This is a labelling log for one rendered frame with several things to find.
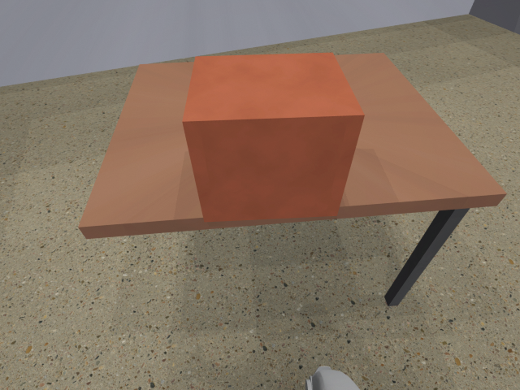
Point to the robot right thigh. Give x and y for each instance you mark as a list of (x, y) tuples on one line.
[(330, 380)]

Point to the robot right shin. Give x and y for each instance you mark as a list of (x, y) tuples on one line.
[(323, 368)]

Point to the carton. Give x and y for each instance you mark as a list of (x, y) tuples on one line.
[(270, 136)]

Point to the table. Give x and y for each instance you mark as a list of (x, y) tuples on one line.
[(407, 160)]

